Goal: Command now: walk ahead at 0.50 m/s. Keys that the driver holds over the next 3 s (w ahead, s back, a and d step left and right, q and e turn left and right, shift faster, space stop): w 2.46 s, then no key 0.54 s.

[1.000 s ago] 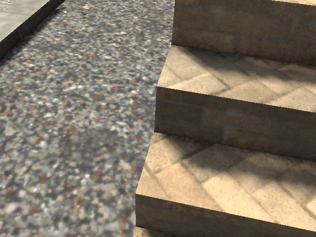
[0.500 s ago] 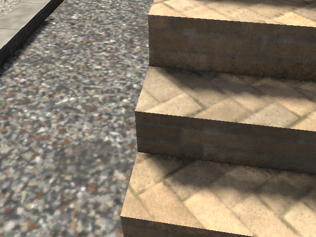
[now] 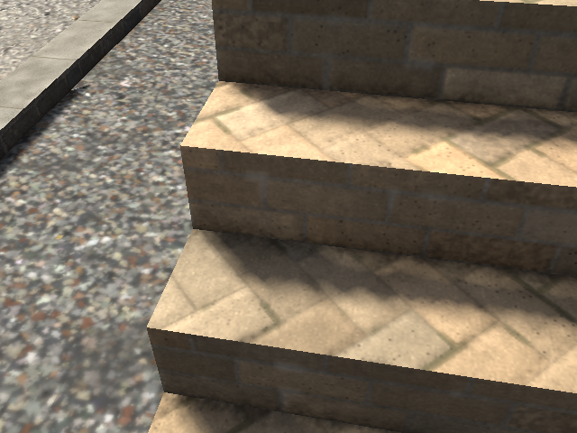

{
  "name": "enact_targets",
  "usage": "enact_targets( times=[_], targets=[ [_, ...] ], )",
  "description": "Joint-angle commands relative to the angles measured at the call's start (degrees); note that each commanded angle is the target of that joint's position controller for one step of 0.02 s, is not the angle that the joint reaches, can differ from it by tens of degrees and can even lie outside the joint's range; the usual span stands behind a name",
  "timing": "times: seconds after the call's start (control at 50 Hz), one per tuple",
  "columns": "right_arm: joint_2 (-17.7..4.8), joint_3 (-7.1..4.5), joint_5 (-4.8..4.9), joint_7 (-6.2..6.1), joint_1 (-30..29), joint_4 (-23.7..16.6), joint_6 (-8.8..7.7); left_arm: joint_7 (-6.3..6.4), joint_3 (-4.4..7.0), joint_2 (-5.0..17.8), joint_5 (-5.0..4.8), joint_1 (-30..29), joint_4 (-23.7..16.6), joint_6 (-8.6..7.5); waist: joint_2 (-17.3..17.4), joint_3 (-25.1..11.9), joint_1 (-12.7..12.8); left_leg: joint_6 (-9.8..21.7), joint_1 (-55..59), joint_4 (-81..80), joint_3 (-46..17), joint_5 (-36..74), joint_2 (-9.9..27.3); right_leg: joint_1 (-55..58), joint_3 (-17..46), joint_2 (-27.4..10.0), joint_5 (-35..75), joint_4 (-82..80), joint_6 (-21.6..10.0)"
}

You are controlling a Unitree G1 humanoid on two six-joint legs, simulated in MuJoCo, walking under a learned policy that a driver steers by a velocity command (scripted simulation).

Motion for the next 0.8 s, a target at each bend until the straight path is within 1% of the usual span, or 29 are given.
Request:
enact_targets(
  times=[0.02, 0.04, 0.06, 0.1, 0.12, 0.16, 0.22, 0.26, 0.32, 0.36, 0.4, 0.42, 0.46, 0.48, 0.5, 0.52, 0.54, 0.56, 0.58, 0.6, 0.62, 0.64, 0.66, 0.68, 0.7, 0.72, 0.74, 0.76, 0.8],
  targets=[
    [6.21, 2.56, 0.51, 1.07, -11.60, -13.46, -3.37, -0.31, -0.94, -4.73, 2.14, -0.31, 4.28, -1.30, -7.89, 10.82, -3.73, 3.82, -23.61, 31.91, -2.60, 7.33, -4.26, -1.05, 38.51, -10.97, -10.35, -52.66, -5.66],
    [6.50, 3.05, 0.21, 1.56, -8.30, -13.02, -2.93, -0.13, -2.14, -8.63, 2.99, -2.38, 5.09, -1.88, -7.10, 9.98, -6.10, 5.18, -23.27, 36.03, -3.67, 10.68, -5.00, -2.60, 34.01, -9.14, -5.92, -49.83, -4.73],
    [6.94, 3.11, 0.22, 1.88, -4.83, -10.82, -3.09, -0.14, -2.14, -9.07, 2.52, 0.47, 7.74, -2.15, -4.40, 8.34, -6.64, 5.93, -26.43, 39.35, -5.06, 10.90, -6.43, 2.18, 33.30, -9.14, -1.11, -51.37, -5.18],
    [6.74, 3.32, -0.06, 1.93, 0.33, -8.84, -3.29, -0.50, -1.61, -6.33, 1.39, 4.24, 9.59, -2.57, -1.66, 7.66, -7.40, 6.07, -31.49, 38.64, -6.11, 11.75, -7.79, 8.40, 30.67, -10.34, 5.44, -52.84, -5.86],
    [7.44, 3.87, -0.53, 1.28, -1.19, -9.50, -3.38, -0.68, -0.74, -3.78, 0.91, 5.41, 9.57, -2.73, -0.80, 7.37, -6.56, 5.37, -34.62, 38.81, -5.57, 9.30, -7.77, 11.46, 27.28, -10.67, 8.86, -53.40, -5.40],
    [6.54, 3.62, -0.01, 0.34, -3.87, -9.76, -2.46, -0.44, -0.45, -3.56, 0.85, 7.64, 9.85, -2.42, 0.90, 7.27, -5.27, 3.76, -40.26, 37.64, -3.76, 6.60, -6.81, 16.07, 21.92, -9.51, 11.49, -54.57, -4.59],
    [8.01, 3.95, 0.48, -0.96, -10.37, -10.91, -1.36, 0.71, 0.34, -3.13, 0.78, 15.27, 11.36, -3.09, -2.45, 7.67, -0.69, 1.09, -48.65, 37.16, 0.67, 6.43, -5.69, 22.67, 18.33, -8.94, 15.49, -59.24, -4.24],
    [9.72, 3.90, 1.35, -0.51, -10.12, -10.40, -1.32, 1.29, 0.15, -5.06, 0.94, 19.52, 12.60, -3.24, -2.68, 5.87, 0.31, 1.51, -52.12, 40.50, 1.56, 8.64, -4.70, 26.97, 16.05, -8.28, 19.33, -58.76, -4.11],
    [12.75, 4.96, 0.36, 0.03, -16.32, -12.61, -1.96, 2.04, 0.16, -5.69, 1.13, 23.97, 13.76, -2.37, -7.04, 7.18, 3.11, 1.08, -63.45, 41.42, 2.92, 9.33, -3.67, 35.02, 16.72, -8.80, 25.60, -58.57, -2.91],
    [15.54, 6.23, 0.80, 0.62, -17.89, -13.77, -2.39, 2.15, -0.05, -6.40, 1.06, 25.50, 14.16, -1.73, -7.33, 6.99, 3.57, 1.69, -71.25, 46.51, 2.75, 7.60, -3.14, 40.11, 18.11, -9.78, 28.37, -58.22, -2.69],
    [15.24, 6.69, 0.64, 1.00, -19.04, -15.47, -2.40, 2.63, -0.50, -7.74, 0.92, 24.20, 13.90, -1.40, -7.12, 7.86, 2.78, 1.17, -73.96, 45.31, 2.19, 6.73, -1.30, 40.57, 18.13, -10.35, 33.24, -59.36, -2.76],
    [15.53, 7.52, 0.34, 1.06, -23.87, -18.28, -2.34, 3.03, -0.18, -6.34, 0.29, 24.48, 13.74, -1.18, -6.71, 8.50, 3.58, -0.18, -74.18, 41.19, 5.73, 4.47, -0.65, 39.48, 17.62, -10.23, 31.19, -62.38, -2.69],
    [14.97, 8.59, 0.58, 0.47, -30.74, -24.66, -1.64, 4.08, -0.82, -6.90, -0.43, 23.95, 13.91, -1.32, -6.89, 10.78, 3.00, -1.72, -71.62, 35.02, 7.27, -0.04, 2.56, 36.91, 18.57, -10.93, 27.68, -70.20, -5.39],
    [13.98, 9.87, 0.69, 1.26, -36.74, -27.63, -1.47, 4.43, -0.73, -5.61, -2.23, 23.42, 13.93, -1.18, -5.27, 13.64, 4.13, -2.38, -60.91, 18.86, 18.38, -3.20, 4.40, 29.39, 15.27, -10.17, 32.14, -80.00, -6.23],
    [15.34, 11.27, 1.63, 1.52, -42.86, -30.54, -1.42, 5.38, -0.50, -5.02, -4.03, 24.13, 14.64, -0.88, -4.49, 13.94, 4.53, -2.47, -42.38, 0.50, 21.69, -9.84, 7.15, 23.03, 13.48, -12.10, 40.44, -88.37, -6.59],
    [14.14, 9.70, 2.17, 1.84, -41.81, -31.17, -2.74, 4.88, -1.42, -4.39, -4.05, 25.52, 16.73, -2.40, -6.11, 8.92, 2.39, -0.84, -17.63, -5.20, 31.74, -13.21, -1.03, 18.55, 7.62, -10.41, 87.13, -83.84, -6.78],
    [12.04, 7.95, 1.42, 1.14, -32.94, -27.85, -3.11, 4.25, -1.53, -1.18, -1.70, 29.17, 18.73, -3.98, -10.78, 0.24, -0.95, 1.07, -4.18, 0.57, 32.19, -15.29, -5.71, 24.22, 5.71, -13.14, 136.83, -73.56, -8.28],
    [5.89, 4.82, 1.05, 0.62, -18.66, -24.82, -1.83, 4.02, 0.38, 8.18, -1.48, 27.04, 19.00, -4.45, -21.25, -6.01, -10.43, 3.65, -2.08, -11.59, 24.67, -17.43, -5.34, 39.27, 6.15, -13.43, 146.81, -65.52, -8.68],
    [-1.34, 1.41, -0.83, 0.94, -8.20, -22.04, -0.73, 3.65, 0.74, 9.28, -0.21, 22.92, 17.78, -4.90, -19.60, -12.51, -16.75, 6.52, 7.05, -19.13, 16.63, -12.51, -4.45, 42.55, 7.33, -12.56, 146.66, -56.61, -8.43],
    [-5.67, -1.24, -2.84, -0.04, 2.76, -16.90, 0.53, 3.08, 1.28, 6.27, -1.18, 20.78, 16.57, -5.26, -11.41, -16.89, -18.23, 13.49, 22.97, -29.24, -6.11, -13.45, 2.88, 25.72, 10.89, -8.46, 134.79, -40.65, -7.00],
    [-13.02, -4.14, -5.39, -1.99, 14.16, -10.49, 2.61, 1.57, 1.04, 2.15, -2.58, 17.09, 14.87, -6.19, 4.55, -21.39, -18.39, 18.90, 35.01, -56.37, -36.98, -26.92, 11.68, 11.67, 15.03, 2.65, 92.84, -22.75, -6.11],
    [-10.70, -3.28, -6.31, -3.26, 13.86, -6.93, 3.91, -0.44, 1.54, 1.44, -0.78, 7.31, 12.24, -6.63, 11.82, -20.20, -16.00, 19.70, 28.49, -72.98, -54.13, -33.91, 20.06, 7.14, 18.98, 12.32, 40.47, 15.89, -3.80],
    [1.46, 0.90, -5.73, -2.33, 8.78, -3.13, 2.68, -2.88, 2.20, -1.09, -0.97, 1.44, 6.17, -7.26, 10.75, -11.95, -9.27, 14.76, 17.71, -72.33, -47.47, -35.00, 20.95, -1.98, 26.84, 11.15, 34.32, 39.30, -5.66],
    [6.88, 2.81, -4.16, -0.86, 1.85, -0.89, 1.38, -3.79, 0.73, -5.18, -1.70, -5.29, -1.16, -6.76, 9.26, -0.02, -2.47, 9.89, 5.46, -68.11, -32.91, -35.91, 18.98, -10.73, 23.04, 9.32, 28.17, 50.16, -7.34],
    [9.74, 3.58, -2.37, 0.21, -1.55, 1.72, 0.04, -4.36, -0.17, -6.57, -1.39, -7.60, -5.52, -6.35, 5.88, 7.28, 1.33, 5.24, -0.71, -64.30, -16.66, -26.88, 14.99, -16.92, 20.65, 7.51, 21.66, 56.29, -9.29],
    [13.27, 4.42, -2.49, 1.36, -4.12, 2.99, -0.73, -4.61, -1.62, -9.59, -1.41, -5.93, -7.15, -6.05, 2.54, 7.01, 3.90, 0.47, -0.97, -59.89, -5.03, -17.53, 11.24, -21.75, 21.55, 7.14, 23.11, 59.92, -11.34],
    [13.82, 4.70, -3.76, 2.32, -7.86, 2.63, -0.60, -4.89, -2.62, -10.79, -3.33, -0.22, -5.88, -5.93, 0.78, 7.74, 7.49, -1.69, -2.46, -57.24, 5.05, -12.23, 9.24, -24.39, 21.44, 6.92, 23.53, 57.17, -11.60],
    [12.63, 4.64, -4.94, 3.05, -9.39, 2.14, -0.88, -5.07, -3.04, -9.85, -4.57, 0.86, -5.37, -5.74, -0.34, 8.22, 8.54, -1.62, -3.95, -58.72, 10.11, -10.15, 9.12, -25.85, 19.84, 6.96, 22.95, 54.24, -10.02],
    [8.49, 4.59, -6.47, 3.72, -8.20, 2.29, -1.67, -2.73, -3.73, -9.13, -5.49, -0.70, -6.19, -4.21, 2.27, 9.21, 8.47, -0.42, -8.34, -63.74, 13.27, -10.86, 10.23, -29.51, 15.21, 7.99, 25.20, 63.47, -6.45]
  ],
)
Next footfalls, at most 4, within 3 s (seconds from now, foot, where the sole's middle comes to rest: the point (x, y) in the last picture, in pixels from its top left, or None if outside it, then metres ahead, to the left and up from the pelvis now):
0.56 left None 0.41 0.09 -0.44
1.08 right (419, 314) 0.59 -0.19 -0.25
1.58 left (292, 126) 0.87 0.03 -0.05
2.10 right None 1.07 -0.30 0.14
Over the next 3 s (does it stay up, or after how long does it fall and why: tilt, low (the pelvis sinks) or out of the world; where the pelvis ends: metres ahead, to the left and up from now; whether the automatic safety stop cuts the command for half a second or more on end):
stays up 1.30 -0.20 1.11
